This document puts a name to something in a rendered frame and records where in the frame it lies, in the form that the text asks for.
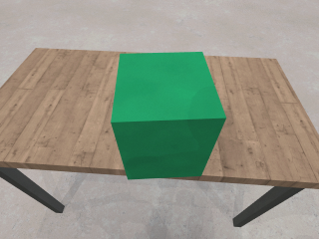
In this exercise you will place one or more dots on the table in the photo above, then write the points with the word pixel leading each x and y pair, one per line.
pixel 56 111

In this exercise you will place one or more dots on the carton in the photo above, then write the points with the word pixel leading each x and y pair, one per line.
pixel 167 115

